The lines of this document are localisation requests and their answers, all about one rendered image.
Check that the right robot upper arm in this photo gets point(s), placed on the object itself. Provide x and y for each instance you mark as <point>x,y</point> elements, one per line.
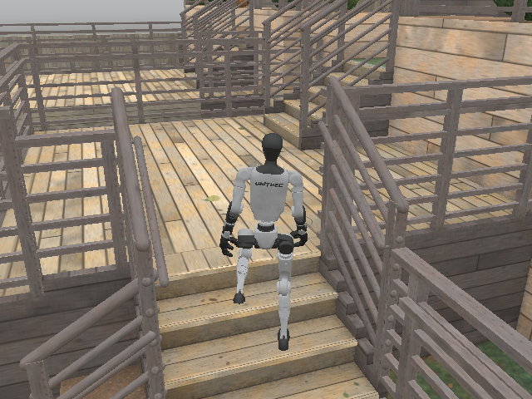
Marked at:
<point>295,179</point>

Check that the left robot upper arm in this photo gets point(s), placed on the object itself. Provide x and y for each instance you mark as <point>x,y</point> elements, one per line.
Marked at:
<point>243,175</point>

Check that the left robot foot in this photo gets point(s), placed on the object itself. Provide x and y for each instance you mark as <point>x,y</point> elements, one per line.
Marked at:
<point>239,298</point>

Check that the right robot shin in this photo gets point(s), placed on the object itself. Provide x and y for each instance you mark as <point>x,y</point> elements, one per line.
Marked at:
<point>284,311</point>

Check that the left robot forearm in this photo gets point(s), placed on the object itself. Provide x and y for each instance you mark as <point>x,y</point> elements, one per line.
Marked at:
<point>229,223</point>

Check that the robot right hand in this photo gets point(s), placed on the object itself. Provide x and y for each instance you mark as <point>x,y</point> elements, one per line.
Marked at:
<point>304,238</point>

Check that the right robot forearm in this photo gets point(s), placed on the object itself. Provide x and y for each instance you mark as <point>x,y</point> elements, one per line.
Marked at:
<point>301,223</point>

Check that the robot left hand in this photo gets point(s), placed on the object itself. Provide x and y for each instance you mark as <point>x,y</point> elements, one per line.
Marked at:
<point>224,245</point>

